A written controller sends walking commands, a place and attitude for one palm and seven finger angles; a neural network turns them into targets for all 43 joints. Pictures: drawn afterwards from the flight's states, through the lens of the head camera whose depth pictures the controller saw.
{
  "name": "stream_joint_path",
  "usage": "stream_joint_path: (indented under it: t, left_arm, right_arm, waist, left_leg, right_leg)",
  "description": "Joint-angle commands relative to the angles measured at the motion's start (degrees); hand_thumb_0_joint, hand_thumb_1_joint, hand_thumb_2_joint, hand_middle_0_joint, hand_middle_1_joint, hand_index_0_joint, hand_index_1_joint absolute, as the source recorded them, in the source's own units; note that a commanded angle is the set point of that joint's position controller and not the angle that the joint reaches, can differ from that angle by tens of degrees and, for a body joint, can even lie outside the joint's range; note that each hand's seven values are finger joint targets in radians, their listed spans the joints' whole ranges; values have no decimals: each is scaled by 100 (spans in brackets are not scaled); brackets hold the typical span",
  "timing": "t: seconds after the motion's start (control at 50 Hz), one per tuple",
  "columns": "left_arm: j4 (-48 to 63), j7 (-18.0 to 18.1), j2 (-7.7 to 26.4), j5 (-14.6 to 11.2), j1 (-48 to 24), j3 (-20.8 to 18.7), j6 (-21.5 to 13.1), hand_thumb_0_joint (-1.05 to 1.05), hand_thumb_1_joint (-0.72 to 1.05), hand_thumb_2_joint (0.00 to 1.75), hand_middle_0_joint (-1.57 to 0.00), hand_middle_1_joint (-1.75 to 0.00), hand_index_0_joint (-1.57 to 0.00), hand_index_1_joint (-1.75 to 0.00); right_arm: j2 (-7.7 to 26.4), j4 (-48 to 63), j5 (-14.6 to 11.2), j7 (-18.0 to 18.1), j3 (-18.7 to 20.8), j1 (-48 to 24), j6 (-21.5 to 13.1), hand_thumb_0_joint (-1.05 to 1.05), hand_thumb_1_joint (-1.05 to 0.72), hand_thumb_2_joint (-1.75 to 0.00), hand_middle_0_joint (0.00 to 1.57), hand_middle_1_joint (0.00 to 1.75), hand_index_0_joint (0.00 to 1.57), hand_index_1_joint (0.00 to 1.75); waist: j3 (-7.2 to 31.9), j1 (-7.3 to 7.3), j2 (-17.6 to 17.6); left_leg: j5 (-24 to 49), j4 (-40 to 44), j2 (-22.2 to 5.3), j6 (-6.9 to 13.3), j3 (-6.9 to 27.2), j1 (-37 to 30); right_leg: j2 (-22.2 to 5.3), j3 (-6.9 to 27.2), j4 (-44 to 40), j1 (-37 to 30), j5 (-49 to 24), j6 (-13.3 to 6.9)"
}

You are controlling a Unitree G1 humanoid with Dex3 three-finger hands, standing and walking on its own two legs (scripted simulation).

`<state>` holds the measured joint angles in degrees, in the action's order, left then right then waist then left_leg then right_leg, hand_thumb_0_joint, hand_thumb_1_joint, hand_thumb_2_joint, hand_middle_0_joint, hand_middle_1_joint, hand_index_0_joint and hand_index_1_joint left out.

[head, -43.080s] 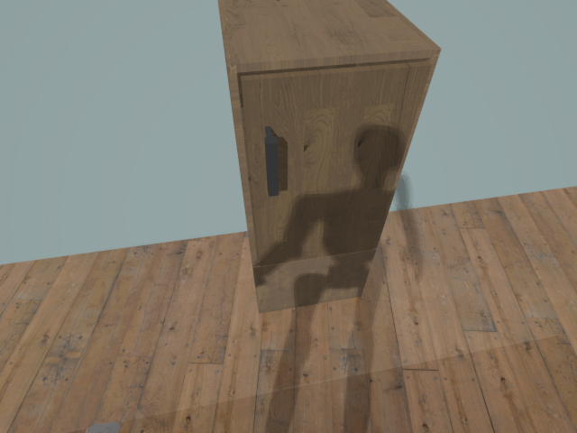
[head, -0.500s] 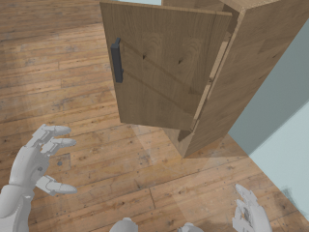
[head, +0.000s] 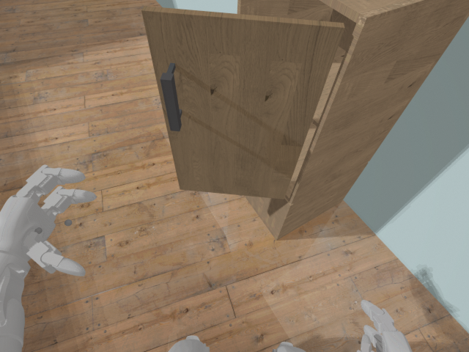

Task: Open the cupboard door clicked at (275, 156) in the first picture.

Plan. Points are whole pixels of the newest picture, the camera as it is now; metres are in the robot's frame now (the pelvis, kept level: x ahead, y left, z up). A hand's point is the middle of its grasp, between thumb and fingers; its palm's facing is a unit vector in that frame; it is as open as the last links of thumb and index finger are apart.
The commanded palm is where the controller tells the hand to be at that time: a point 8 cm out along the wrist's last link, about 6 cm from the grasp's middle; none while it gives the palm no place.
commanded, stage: raise the hand with hooked fingers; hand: left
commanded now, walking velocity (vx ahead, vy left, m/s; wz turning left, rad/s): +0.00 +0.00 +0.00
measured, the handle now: (173, 98) +0.61 +0.17 +0.05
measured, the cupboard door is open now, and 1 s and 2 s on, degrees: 54 54 54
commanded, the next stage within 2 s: move the hooked fingers beside the handle in 0.36 s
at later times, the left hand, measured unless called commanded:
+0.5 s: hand (76, 229) +0.28 +0.26 +0.06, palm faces -0.02 -1.00 -0.03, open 14.0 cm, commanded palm +0.27 +0.31 +0.07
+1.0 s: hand (103, 176) +0.38 +0.25 +0.06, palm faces -0.05 -1.00 -0.01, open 14.0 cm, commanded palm +0.36 +0.30 +0.06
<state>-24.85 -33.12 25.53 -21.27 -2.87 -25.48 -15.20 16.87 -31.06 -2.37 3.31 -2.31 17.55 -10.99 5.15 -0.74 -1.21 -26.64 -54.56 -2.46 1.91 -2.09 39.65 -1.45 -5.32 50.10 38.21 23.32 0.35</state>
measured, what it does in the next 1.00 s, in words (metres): stands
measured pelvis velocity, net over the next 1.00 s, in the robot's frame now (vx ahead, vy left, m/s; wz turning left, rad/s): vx -0.01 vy -0.01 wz -0.02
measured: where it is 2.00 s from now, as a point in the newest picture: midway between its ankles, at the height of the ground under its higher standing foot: outside the picture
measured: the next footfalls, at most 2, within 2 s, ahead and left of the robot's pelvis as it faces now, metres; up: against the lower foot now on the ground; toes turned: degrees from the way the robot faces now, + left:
none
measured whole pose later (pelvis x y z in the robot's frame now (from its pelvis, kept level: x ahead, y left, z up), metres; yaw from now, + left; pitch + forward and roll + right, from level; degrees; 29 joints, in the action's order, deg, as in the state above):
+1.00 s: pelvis -0.01 -0.01 -0.01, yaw -1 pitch +15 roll -2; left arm -47.1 -31.5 29.3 -15.7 -25.1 -26.5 -18.8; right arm 16.9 -32.9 -2.2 3.1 -2.3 19.8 -5.8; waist 5.0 -3.6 -0.6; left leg -26.7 -56.5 -3.3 1.3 -2.6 44.8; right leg -0.6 -4.6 52.8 44.2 23.4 -0.4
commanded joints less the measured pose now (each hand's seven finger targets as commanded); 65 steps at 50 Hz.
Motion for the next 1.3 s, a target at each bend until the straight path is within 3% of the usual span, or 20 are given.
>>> stream_joint_path:
  t: [0.0,0.04,0.1,0.2,0.3,0.44,0.5,0.6,0.68,0.72,0.8,0.88,0.92,0.96,1.0,1.06,1.14,1.18,1.26,1.28]
  left_arm:
    - [1092,35,1445,-146,-824,-553,-412,0,-50,30,-30,-120,-30,-120]
    - [1201,76,1458,-134,-827,-582,-473,0,-50,30,-30,-120,-30,-120]
    - [1170,157,1493,-144,-895,-624,-528,0,-50,30,-30,-120,-30,-120]
    - [1233,144,1409,-130,-966,-516,-571,0,-50,30,-30,-120,-30,-120]
    - [1016,77,1358,-159,-1002,-475,-522,0,-50,30,-30,-120,-30,-120]
    - [1101,80,1409,-120,-1011,-500,-570,0,-50,30,-30,-120,-30,-120]
    - [769,122,1469,-84,-1907,-420,-571,0,-50,30,-30,-120,-30,-120]
    - [194,61,1533,90,-2801,-223,-602,0,-50,30,-30,-120,-30,-120]
    - [-81,95,1614,240,-3177,-171,-611,0,-50,30,-30,-120,-30,-120]
    - [-437,116,1850,239,-3129,-425,-572,0,-50,30,-30,-120,-30,-120]
    - [-909,159,1985,304,-3259,-525,-557,0,-50,30,-30,-120,-30,-120]
    - [-1060,193,2057,409,-3749,-497,-696,0,-50,30,-30,-120,-30,-120]
    - [-1055,164,2105,406,-3844,-532,-790,0,-50,30,-30,-120,-30,-120]
    - [-1119,171,2034,442,-4200,-408,-828,0,-50,30,-30,-120,-30,-120]
    - [-1493,177,2196,452,-4328,-538,-814,0,-50,30,-30,-120,-30,-120]
    - [-1560,180,2121,568,-4607,-385,-849,0,-50,30,-30,-120,-30,-120]
    - [-1910,242,2380,633,-4894,-576,-916,0,-50,30,-30,-120,-30,-120]
    - [-2097,265,2549,701,-5026,-671,-937,0,-50,30,-30,-120,-30,-120]
    - [-2159,276,2347,826,-5608,-341,-1033,0,-50,30,-30,-120,-30,-120]
    - [-2260,311,2435,827,-5549,-441,-1039,0,-50,30,-30,-120,-30,-120]
  right_arm:
    - [867,845,15,43,417,-94,-304,0,-90,-90,20,30,20,30]
    - [845,844,5,39,424,-73,-285,0,-90,-90,20,30,20,30]
    - [841,851,14,61,415,-84,-268,0,-90,-90,20,30,20,30]
    - [826,826,5,83,400,-89,-265,0,-90,-90,20,30,20,30]
    - [825,816,-7,105,379,-144,-241,0,-90,-90,20,30,20,30]
    - [790,833,-17,109,364,-183,-252,0,-90,-90,20,30,20,30]
    - [833,668,-3,189,341,-129,-224,0,-90,-90,20,30,20,30]
    - [864,532,-13,248,324,-39,-190,0,-90,-90,20,30,20,30]
    - [847,475,-8,224,332,24,-132,0,-90,-90,20,30,20,30]
    - [884,466,11,190,338,135,-57,0,-90,-90,20,30,20,30]
    - [904,512,25,123,342,219,88,0,-90,-90,20,30,20,30]
    - [914,465,22,76,389,363,218,0,-90,-90,20,30,20,30]
    - [916,458,26,60,407,458,276,0,-90,-90,20,30,20,30]
    - [925,371,29,62,421,515,339,0,-90,-90,20,30,20,30]
    - [962,304,43,71,420,595,410,0,-90,-90,20,30,20,30]
    - [941,267,48,57,432,653,497,0,-90,-90,20,30,20,30]
    - [972,177,81,39,440,793,633,0,-90,-90,20,30,20,30]
    - [987,154,96,33,437,822,697,0,-90,-90,20,30,20,30]
    - [974,111,119,4,422,890,799,0,-90,-90,20,30,20,30]
    - [1002,83,121,-6,445,947,828,0,-90,-90,20,30,20,30]
  waist:
    - [1428,90,-377]
    - [1542,75,-527]
    - [1387,47,-335]
    - [1463,6,-505]
    - [1275,-23,-262]
    - [1416,14,-473]
    - [1161,-185,-230]
    - [1334,-237,-339]
    - [1690,-199,-610]
    - [1807,-134,-301]
    - [1760,-97,-291]
    - [1868,-207,-357]
    - [2132,-202,-366]
    - [2123,-293,-485]
    - [1960,-321,-284]
    - [2170,-356,-528]
    - [2248,-385,-394]
    - [2190,-401,-451]
    - [2342,-508,-907]
    - [2348,-504,-683]
  left_leg:
    - [2152,887,206,-139,396,-950]
    - [2140,907,203,-141,370,-1037]
    - [1841,929,204,-122,364,-917]
    - [1911,896,207,-106,344,-972]
    - [1626,877,221,-87,324,-754]
    - [1609,893,223,-95,326,-837]
    - [1312,805,209,-76,345,-662]
    - [1157,779,206,-66,368,-676]
    - [1443,759,208,-84,373,-805]
    - [1652,707,195,-81,370,-691]
    - [1741,654,206,-73,287,-423]
    - [1741,622,178,-61,272,-438]
    - [2022,569,171,-49,259,-559]
    - [2017,565,155,-59,293,-634]
    - [1962,528,151,-40,309,-477]
    - [2045,517,149,-43,301,-599]
    - [2169,454,120,-39,331,-585]
    - [2117,421,117,-34,317,-480]
    - [2315,393,78,-78,425,-888]
    - [2361,390,51,-82,467,-942]
  right_leg:
    - [333,120,-417,-729,-1416,-243]
    - [319,134,-433,-718,-1397,-219]
    - [337,156,-475,-718,-1190,-225]
    - [330,190,-466,-743,-1316,-217]
    - [316,244,-540,-775,-1155,-207]
    - [305,243,-520,-772,-1123,-198]
    - [311,294,-548,-526,-855,-183]
    - [272,349,-525,-427,-681,-203]
    - [246,321,-423,-459,-969,-204]
    - [271,327,-363,-636,-1213,-205]
    - [271,368,-299,-729,-1388,-204]
    - [283,372,-279,-576,-1407,-170]
    - [315,388,-224,-692,-1682,-180]
    - [315,353,-212,-484,-1617,-170]
    - [336,353,-210,-448,-1577,-189]
    - [313,353,-190,-374,-1636,-168]
    - [344,336,-150,-320,-1697,-165]
    - [336,345,-137,-275,-1681,-163]
    - [357,281,-79,155,-1536,-188]
    - [374,256,-94,196,-1512,-184]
